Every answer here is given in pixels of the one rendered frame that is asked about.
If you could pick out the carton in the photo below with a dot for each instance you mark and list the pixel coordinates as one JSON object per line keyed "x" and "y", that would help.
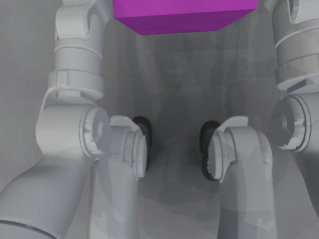
{"x": 151, "y": 17}

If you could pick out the robot left forearm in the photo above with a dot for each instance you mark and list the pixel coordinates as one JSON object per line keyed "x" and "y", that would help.
{"x": 79, "y": 53}

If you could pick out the right robot upper arm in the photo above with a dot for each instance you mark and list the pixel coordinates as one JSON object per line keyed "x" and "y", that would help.
{"x": 294, "y": 126}

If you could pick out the robot right foot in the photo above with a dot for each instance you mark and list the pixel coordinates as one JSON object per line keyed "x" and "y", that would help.
{"x": 206, "y": 133}

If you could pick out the robot right thigh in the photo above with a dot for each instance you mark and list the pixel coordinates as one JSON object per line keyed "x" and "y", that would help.
{"x": 247, "y": 205}

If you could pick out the robot right forearm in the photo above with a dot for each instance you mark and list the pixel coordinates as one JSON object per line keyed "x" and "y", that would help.
{"x": 295, "y": 25}

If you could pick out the left robot upper arm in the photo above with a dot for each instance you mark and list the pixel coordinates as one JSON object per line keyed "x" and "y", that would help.
{"x": 41, "y": 202}

